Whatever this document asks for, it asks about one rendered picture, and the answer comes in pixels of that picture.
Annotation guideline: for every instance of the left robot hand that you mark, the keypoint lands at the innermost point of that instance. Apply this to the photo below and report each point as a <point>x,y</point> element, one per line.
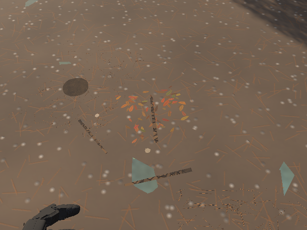
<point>50,215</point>

